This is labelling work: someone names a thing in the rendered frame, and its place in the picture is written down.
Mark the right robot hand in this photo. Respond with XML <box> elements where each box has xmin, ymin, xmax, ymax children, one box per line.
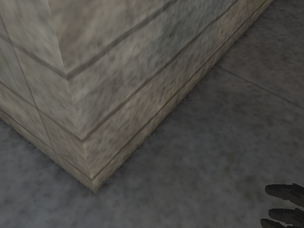
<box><xmin>260</xmin><ymin>183</ymin><xmax>304</xmax><ymax>228</ymax></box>

